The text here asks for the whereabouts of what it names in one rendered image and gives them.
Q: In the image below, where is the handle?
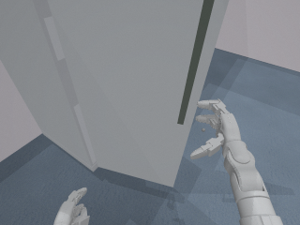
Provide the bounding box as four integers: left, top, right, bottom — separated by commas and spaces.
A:
177, 0, 215, 125

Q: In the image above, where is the robot right forearm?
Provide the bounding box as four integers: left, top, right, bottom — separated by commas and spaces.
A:
222, 140, 283, 225

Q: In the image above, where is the left robot hand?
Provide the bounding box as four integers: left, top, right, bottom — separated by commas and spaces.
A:
53, 187, 90, 225

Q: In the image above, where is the fridge door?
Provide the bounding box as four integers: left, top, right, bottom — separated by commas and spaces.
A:
47, 0, 230, 188

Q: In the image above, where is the right robot hand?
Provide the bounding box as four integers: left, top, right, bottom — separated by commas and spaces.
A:
190, 98, 242, 159

